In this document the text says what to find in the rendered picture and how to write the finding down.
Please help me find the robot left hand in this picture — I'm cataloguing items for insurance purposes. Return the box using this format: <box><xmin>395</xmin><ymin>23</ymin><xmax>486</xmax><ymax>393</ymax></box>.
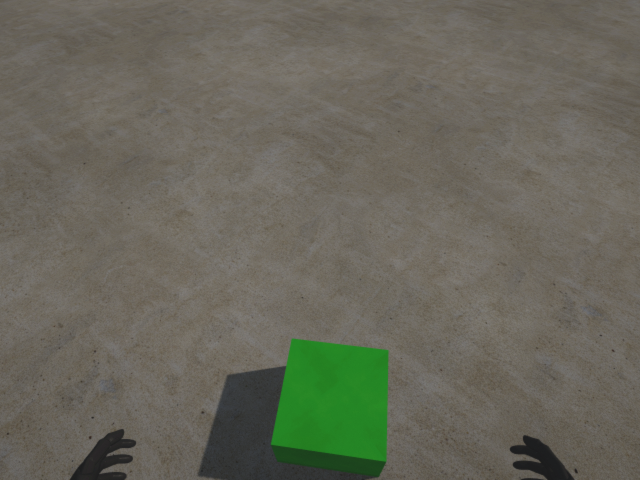
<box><xmin>70</xmin><ymin>429</ymin><xmax>136</xmax><ymax>480</ymax></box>

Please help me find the carton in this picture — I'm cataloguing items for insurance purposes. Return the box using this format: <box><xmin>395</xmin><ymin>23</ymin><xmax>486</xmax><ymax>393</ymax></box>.
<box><xmin>271</xmin><ymin>339</ymin><xmax>388</xmax><ymax>477</ymax></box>

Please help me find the robot right hand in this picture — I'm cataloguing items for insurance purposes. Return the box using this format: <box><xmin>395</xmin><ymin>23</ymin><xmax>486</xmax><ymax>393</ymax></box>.
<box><xmin>510</xmin><ymin>435</ymin><xmax>574</xmax><ymax>480</ymax></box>

